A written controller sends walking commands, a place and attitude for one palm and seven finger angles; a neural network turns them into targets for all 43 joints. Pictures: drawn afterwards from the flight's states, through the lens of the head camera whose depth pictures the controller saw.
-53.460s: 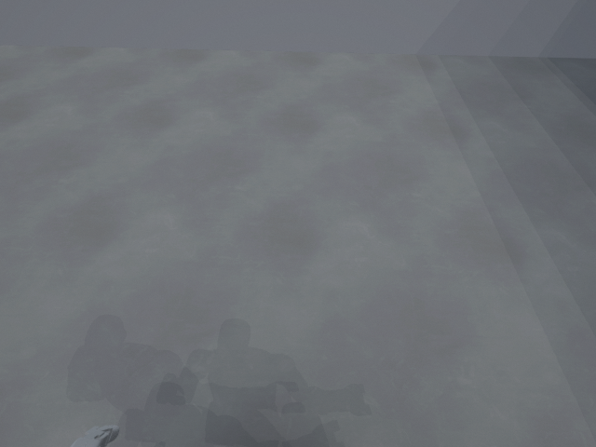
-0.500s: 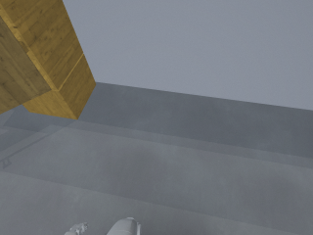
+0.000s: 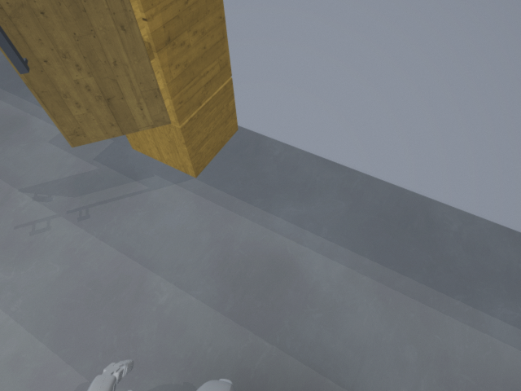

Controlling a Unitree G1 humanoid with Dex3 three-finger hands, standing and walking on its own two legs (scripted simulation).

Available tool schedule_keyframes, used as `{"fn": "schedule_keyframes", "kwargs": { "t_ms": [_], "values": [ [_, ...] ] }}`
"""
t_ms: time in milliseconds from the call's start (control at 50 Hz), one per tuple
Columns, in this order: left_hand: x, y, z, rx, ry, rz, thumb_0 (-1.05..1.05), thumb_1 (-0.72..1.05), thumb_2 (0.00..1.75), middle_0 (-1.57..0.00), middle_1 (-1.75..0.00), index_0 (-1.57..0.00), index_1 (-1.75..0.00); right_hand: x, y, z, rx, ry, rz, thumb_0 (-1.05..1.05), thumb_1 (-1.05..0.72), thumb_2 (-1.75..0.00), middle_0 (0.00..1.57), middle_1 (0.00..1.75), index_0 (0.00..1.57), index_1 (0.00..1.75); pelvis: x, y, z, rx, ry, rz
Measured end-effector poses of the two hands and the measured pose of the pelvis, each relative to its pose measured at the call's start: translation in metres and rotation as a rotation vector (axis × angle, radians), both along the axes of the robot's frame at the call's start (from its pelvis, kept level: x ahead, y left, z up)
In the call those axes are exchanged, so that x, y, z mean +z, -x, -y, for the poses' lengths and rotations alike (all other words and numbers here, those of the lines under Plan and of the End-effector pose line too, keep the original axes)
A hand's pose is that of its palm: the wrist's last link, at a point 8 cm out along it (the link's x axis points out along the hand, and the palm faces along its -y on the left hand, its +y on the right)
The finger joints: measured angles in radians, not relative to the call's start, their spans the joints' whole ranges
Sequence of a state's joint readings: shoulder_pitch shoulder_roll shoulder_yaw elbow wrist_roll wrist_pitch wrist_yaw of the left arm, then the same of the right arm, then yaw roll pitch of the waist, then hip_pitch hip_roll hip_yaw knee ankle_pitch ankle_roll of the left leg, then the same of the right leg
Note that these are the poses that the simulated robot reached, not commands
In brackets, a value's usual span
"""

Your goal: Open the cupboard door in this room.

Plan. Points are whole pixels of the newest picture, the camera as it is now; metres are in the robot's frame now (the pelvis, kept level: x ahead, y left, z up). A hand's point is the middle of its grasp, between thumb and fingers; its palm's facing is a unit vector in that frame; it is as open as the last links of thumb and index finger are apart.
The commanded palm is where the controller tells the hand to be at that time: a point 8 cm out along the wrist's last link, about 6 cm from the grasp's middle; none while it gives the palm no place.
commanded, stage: turn to face it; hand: left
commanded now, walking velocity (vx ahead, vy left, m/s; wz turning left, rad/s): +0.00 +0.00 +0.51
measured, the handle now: (7, 41) +0.91 +0.74 +0.03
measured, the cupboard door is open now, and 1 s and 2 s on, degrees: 49 49 49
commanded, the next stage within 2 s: take the last steps up to it in 0.40 s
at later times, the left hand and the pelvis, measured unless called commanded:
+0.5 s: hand out of the picture +0.01 +0.22 -0.16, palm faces +0.28 -0.93 -0.23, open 7.4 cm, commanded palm none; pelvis +0.01 +0.01 +0.01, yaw +13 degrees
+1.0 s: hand out of the picture -0.04 +0.19 -0.17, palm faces +0.47 -0.87 -0.17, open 7.4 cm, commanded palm none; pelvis +0.09 +0.07 +0.00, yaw +23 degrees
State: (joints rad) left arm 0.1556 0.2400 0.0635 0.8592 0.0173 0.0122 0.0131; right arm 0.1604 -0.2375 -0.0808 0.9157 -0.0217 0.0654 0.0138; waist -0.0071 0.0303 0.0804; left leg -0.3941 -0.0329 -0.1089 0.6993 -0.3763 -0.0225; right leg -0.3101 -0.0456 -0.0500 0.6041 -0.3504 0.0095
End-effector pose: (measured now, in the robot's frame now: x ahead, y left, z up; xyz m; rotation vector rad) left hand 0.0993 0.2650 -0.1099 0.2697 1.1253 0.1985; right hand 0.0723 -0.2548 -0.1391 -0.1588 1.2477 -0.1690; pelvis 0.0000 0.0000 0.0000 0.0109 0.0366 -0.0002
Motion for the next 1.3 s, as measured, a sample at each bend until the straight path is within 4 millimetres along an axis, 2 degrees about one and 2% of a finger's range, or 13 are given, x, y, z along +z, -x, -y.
{"fn": "schedule_keyframes", "kwargs": {
  "t_ms": [160, 240, 340, 420, 540, 680, 800, 900, 1020, 1060, 1100, 1160, 1300],
  "values": [
    [0.000, 0.043, 0.026, 0.111, 0.054, -0.060, 0.01, 0.91, 0.90, -0.20, -0.30, -0.20, -0.30, 0.012, -0.042, 0.003, 0.100, -0.003, -0.001, 0.01, -0.91, -0.90, 0.20, 0.30, 0.20, 0.30, 0.012, -0.008, 0.008, 0.109, -0.028, 0.026],
    [-0.012, 0.071, 0.027, 0.179, 0.100, -0.103, 0.01, 0.91, 0.90, -0.20, -0.30, -0.20, -0.30, 0.019, -0.073, -0.015, 0.182, 0.006, 0.032, 0.01, -0.91, -0.90, 0.20, 0.30, 0.20, 0.30, 0.011, -0.011, 0.003, 0.155, -0.028, 0.026],
    [-0.038, 0.106, 0.012, 0.266, 0.135, -0.175, 0.01, 0.90, 0.90, -0.21, -0.30, -0.20, -0.30, 0.021, -0.106, -0.042, 0.274, 0.036, 0.109, 0.00, -0.91, -0.90, 0.20, 0.30, 0.20, 0.30, -0.003, -0.013, -0.010, 0.195, -0.009, 0.027],
    [-0.033, 0.114, 0.002, 0.305, 0.125, -0.209, 0.01, 0.91, 0.90, -0.20, -0.30, -0.20, -0.30, 0.028, -0.108, -0.054, 0.302, 0.044, 0.119, 0.00, -0.90, -0.90, 0.20, 0.30, 0.20, 0.30, 0.004, -0.013, -0.012, 0.212, 0.006, 0.026],
    [-0.015, 0.101, -0.001, 0.323, 0.101, -0.155, 0.01, 0.91, 0.90, -0.20, -0.29, -0.19, -0.30, 0.025, -0.094, -0.055, 0.319, 0.019, 0.056, 0.00, -0.90, -0.90, 0.21, 0.30, 0.21, 0.30, 0.013, -0.016, -0.006, 0.243, 0.019, 0.020],
    [-0.010, 0.090, 0.018, 0.342, 0.069, -0.075, 0.01, 0.91, 0.90, -0.20, -0.29, -0.19, -0.30, -0.003, -0.080, -0.034, 0.313, -0.027, -0.043, 0.00, -0.90, -0.90, 0.21, 0.30, 0.21, 0.30, 0.003, -0.030, 0.008, 0.289, -0.003, 0.022],
    [-0.004, 0.114, 0.039, 0.412, 0.121, -0.151, 0.01, 0.91, 0.90, -0.20, -0.29, -0.20, -0.30, 0.010, -0.102, -0.037, 0.336, -0.018, -0.085, 0.01, -0.90, -0.90, 0.20, 0.30, 0.20, 0.30, 0.016, -0.052, -0.004, 0.336, -0.013, 0.023],
    [-0.009, 0.137, 0.045, 0.490, 0.185, -0.241, 0.01, 0.91, 0.90, -0.20, -0.30, -0.20, -0.30, 0.018, -0.144, -0.068, 0.404, -0.008, -0.065, 0.01, -0.91, -0.90, 0.20, 0.30, 0.20, 0.30, 0.018, -0.071, -0.027, 0.380, -0.026, 0.017],
    [-0.035, 0.161, 0.020, 0.569, 0.253, -0.365, 0.01, 0.91, 0.90, -0.21, -0.30, -0.20, -0.30, 0.011, -0.209, -0.139, 0.505, 0.005, 0.066, 0.01, -0.91, -0.90, 0.20, 0.30, 0.20, 0.30, -0.004, -0.096, -0.076, 0.407, -0.004, 0.026],
    [-0.041, 0.155, 0.002, 0.564, 0.250, -0.388, 0.01, 0.91, 0.90, -0.20, -0.30, -0.20, -0.30, 0.011, -0.218, -0.157, 0.500, 0.008, 0.109, 0.00, -0.91, -0.90, 0.20, 0.30, 0.20, 0.30, -0.008, -0.100, -0.087, 0.401, -0.009, 0.035],
    [-0.040, 0.135, -0.020, 0.549, 0.229, -0.364, 0.01, 0.91, 0.90, -0.20, -0.30, -0.20, -0.30, 0.013, -0.218, -0.169, 0.487, 0.003, 0.112, 0.00, -0.91, -0.90, 0.20, 0.30, 0.20, 0.30, -0.005, -0.107, -0.096, 0.392, -0.013, 0.037],
    [-0.031, 0.090, -0.054, 0.518, 0.191, -0.266, 0.01, 0.91, 0.90, -0.20, -0.29, -0.19, -0.30, 0.015, -0.208, -0.182, 0.465, -0.013, 0.073, 0.00, -0.91, -0.90, 0.20, 0.30, 0.20, 0.30, 0.005, -0.118, -0.107, 0.390, -0.016, 0.037],
    [-0.003, -0.030, -0.108, 0.423, 0.127, -0.040, 0.01, 0.91, 0.90, -0.20, -0.29, -0.19, -0.30, 0.013, -0.188, -0.175, 0.383, -0.013, -0.055, 0.00, -0.93, -0.90, 0.21, 0.30, 0.21, 0.30, 0.017, -0.156, -0.131, 0.378, -0.027, 0.036]
  ]
}}
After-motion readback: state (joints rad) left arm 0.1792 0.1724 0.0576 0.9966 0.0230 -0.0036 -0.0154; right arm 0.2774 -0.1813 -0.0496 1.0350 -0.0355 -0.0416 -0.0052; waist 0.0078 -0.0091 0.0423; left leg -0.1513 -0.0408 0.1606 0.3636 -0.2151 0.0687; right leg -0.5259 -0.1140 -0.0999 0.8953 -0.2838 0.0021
